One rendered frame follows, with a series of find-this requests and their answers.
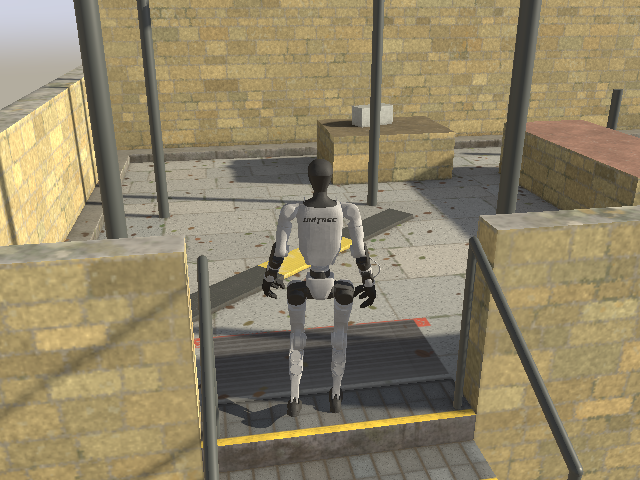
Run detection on robot right upper arm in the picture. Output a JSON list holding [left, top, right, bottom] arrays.
[[341, 202, 366, 258]]

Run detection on robot left hand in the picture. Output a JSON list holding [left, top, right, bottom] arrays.
[[262, 278, 285, 299]]

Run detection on robot right hand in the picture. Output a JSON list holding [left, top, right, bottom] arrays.
[[354, 284, 376, 308]]

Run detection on robot left forearm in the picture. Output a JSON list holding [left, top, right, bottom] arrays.
[[264, 242, 284, 282]]

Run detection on humanoid robot torso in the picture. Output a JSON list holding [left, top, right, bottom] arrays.
[[296, 197, 344, 300]]

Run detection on robot left shin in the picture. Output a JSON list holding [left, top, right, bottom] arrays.
[[289, 333, 304, 403]]

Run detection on robot right forearm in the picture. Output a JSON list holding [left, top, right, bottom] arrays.
[[356, 243, 375, 287]]

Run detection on robot left upper arm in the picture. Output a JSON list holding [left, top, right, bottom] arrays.
[[274, 202, 299, 258]]

